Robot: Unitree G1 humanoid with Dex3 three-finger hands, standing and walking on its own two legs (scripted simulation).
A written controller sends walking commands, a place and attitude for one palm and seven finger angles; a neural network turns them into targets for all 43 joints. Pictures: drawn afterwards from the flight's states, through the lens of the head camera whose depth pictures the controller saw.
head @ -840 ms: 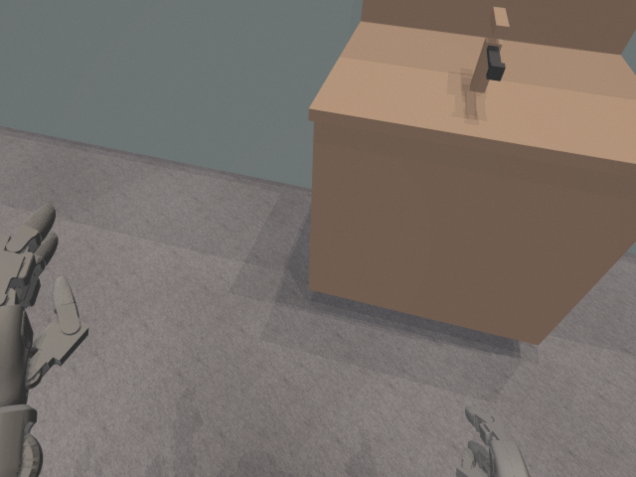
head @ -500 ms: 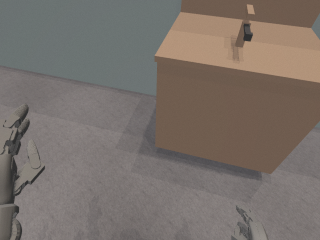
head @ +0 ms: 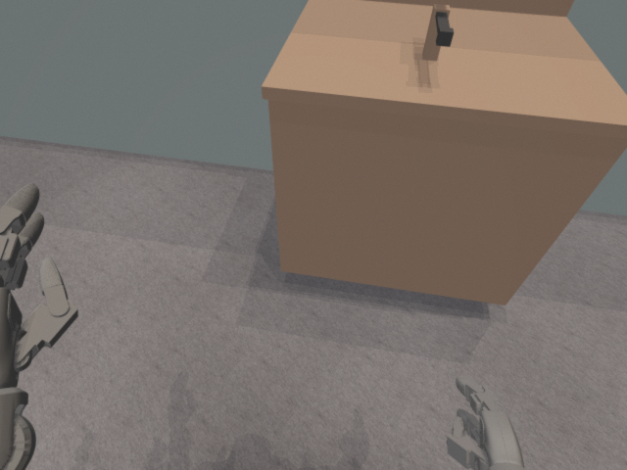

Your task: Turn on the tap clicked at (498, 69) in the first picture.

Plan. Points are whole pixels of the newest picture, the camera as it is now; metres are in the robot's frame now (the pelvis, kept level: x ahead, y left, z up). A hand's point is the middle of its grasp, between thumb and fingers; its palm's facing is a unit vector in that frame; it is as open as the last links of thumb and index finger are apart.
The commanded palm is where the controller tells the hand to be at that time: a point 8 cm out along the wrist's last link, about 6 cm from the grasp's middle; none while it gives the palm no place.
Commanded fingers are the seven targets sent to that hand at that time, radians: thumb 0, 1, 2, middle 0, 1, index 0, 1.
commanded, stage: walk to a spot facing it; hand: left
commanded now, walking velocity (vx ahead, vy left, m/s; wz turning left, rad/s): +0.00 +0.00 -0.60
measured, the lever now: (444, 36) +0.91 -0.19 +0.17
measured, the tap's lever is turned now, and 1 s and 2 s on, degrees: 0 0 0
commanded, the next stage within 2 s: turn to face it in 1.28 s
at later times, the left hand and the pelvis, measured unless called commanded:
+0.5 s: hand (197, 294) +0.24 +0.14 +0.17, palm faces +0.18 -0.89 -0.42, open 7.4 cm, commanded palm +0.19 +0.20 +0.19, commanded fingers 0.00 0.90 0.90 -0.20 -0.30 -0.20 -0.30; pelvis -0.04 -0.02 -0.01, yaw -17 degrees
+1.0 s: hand (353, 279) +0.26 -0.01 +0.18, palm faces -0.15 -0.87 -0.46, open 7.4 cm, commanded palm +0.24 +0.06 +0.19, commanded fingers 0.00 0.90 0.90 -0.20 -0.30 -0.20 -0.30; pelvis -0.06 -0.07 +0.01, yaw -36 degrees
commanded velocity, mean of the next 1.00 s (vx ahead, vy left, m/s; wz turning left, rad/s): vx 0.17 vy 0.00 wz -0.51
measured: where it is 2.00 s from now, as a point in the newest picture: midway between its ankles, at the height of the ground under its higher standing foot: outside the picture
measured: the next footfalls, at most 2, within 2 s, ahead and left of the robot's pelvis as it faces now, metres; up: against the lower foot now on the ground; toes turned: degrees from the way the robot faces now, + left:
right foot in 0.44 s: +0.02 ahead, -0.13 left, +0.00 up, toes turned -18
left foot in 0.72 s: +0.05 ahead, +0.09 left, +0.00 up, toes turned -22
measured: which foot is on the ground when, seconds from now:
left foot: down 0.00-0.44, up 0.46-0.70, down 0.72-1.00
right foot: down 0.00-0.24, up 0.26-0.42, down 0.44-0.72, up 0.74-1.00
